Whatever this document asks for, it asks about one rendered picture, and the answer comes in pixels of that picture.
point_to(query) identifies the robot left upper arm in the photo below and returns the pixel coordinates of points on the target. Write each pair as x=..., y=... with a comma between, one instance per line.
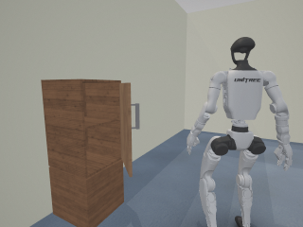
x=214, y=91

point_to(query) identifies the cupboard door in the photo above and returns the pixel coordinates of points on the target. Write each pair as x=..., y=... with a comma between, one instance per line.
x=125, y=114

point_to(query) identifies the right robot shin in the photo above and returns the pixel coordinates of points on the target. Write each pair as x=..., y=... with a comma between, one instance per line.
x=245, y=196

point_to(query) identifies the robot right upper arm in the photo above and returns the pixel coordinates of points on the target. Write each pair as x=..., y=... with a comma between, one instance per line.
x=273, y=91

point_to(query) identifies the robot right forearm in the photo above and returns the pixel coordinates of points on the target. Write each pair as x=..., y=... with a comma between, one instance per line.
x=282, y=127

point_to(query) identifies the right robot foot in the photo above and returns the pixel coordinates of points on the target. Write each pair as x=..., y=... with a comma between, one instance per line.
x=238, y=220

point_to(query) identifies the left robot hand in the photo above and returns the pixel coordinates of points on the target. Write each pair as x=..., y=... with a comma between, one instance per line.
x=191, y=141

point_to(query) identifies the robot left forearm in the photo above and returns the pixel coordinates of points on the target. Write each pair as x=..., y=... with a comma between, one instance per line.
x=200, y=122

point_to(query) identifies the right robot hand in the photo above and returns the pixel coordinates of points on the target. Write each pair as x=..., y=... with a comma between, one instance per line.
x=281, y=151

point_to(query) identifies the handle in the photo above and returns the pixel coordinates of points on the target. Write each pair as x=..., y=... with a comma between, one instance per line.
x=137, y=116

